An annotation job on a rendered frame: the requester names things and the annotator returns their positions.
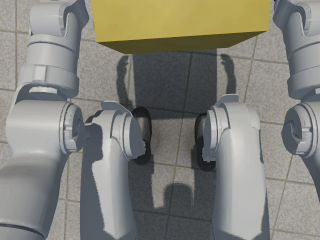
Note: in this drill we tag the left robot forearm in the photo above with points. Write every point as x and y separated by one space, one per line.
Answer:
53 48

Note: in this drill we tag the robot right thigh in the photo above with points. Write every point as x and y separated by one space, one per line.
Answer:
241 209

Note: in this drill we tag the robot left upper arm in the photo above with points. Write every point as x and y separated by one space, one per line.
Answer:
41 134

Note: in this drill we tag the carton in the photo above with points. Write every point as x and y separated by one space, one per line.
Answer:
151 26

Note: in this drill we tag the left robot shin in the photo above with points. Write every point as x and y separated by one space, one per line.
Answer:
113 105

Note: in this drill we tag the right robot forearm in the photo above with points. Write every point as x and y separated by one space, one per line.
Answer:
299 21

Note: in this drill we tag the robot right upper arm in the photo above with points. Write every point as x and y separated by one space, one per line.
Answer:
301 136

